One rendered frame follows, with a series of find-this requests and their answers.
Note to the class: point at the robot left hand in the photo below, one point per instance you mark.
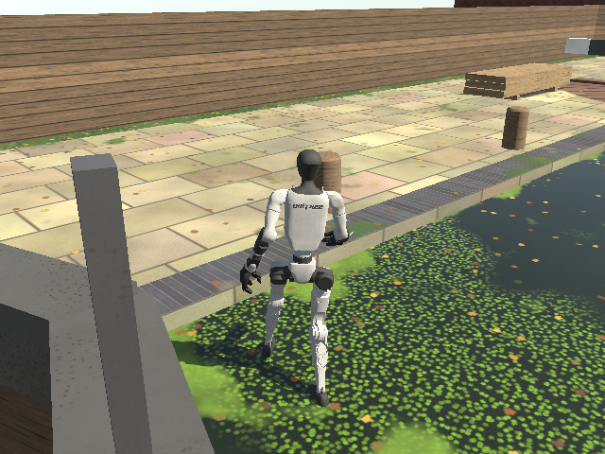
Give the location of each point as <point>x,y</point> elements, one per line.
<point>245,279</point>

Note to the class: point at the robot shin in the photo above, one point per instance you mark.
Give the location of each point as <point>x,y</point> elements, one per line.
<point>272,318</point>
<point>319,353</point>

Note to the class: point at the right robot shin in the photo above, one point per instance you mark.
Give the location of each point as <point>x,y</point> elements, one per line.
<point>319,353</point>

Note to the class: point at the robot right upper arm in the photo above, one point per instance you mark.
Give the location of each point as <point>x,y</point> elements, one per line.
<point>339,215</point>

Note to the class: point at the robot left forearm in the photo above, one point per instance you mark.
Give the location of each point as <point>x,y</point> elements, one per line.
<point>257,253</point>

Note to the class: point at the robot left upper arm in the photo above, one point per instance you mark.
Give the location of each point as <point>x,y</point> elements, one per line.
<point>276,199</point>

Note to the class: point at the robot right hand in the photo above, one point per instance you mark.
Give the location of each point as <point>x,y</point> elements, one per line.
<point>330,238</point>

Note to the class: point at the left robot shin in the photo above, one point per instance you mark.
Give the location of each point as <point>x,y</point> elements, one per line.
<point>272,318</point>

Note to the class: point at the robot right forearm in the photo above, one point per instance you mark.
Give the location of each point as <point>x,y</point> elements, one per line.
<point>343,240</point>

